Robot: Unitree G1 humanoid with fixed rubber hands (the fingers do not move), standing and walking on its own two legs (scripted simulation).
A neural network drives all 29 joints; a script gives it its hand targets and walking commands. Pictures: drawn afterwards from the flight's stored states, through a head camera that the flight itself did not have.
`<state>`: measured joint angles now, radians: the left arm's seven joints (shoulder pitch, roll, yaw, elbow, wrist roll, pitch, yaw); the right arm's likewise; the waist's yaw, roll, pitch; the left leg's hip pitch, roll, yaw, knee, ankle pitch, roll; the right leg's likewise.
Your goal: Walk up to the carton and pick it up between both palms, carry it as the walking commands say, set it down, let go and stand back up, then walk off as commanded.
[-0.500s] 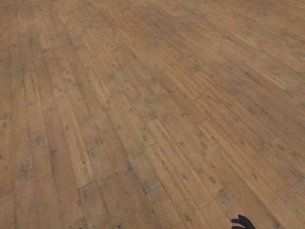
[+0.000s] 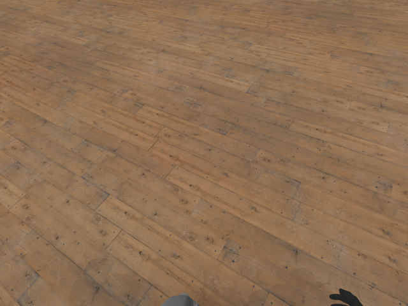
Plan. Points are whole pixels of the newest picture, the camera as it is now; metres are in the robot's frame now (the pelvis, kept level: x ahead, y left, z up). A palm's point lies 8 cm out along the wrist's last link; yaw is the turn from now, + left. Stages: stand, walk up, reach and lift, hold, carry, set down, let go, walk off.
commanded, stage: walk up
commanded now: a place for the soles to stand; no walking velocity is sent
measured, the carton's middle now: out of the picture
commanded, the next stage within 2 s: none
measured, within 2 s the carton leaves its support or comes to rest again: neither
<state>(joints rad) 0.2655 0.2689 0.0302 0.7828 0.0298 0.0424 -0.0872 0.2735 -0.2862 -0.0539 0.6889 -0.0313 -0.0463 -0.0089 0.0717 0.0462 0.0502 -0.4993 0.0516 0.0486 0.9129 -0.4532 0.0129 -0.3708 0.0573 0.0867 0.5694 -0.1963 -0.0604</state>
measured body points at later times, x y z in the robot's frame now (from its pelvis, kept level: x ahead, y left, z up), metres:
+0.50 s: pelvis +0.14 -0.07 +0.01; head +0.15 -0.06 +0.46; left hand +0.43 +0.05 -0.09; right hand +0.00 -0.32 -0.10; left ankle +0.15 +0.10 -0.73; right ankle +0.17 -0.29 -0.68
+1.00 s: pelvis +0.35 -0.28 -0.01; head +0.35 -0.28 +0.44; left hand +0.53 -0.10 -0.14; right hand +0.29 -0.56 -0.09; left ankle +0.51 -0.30 -0.73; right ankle +0.19 -0.29 -0.73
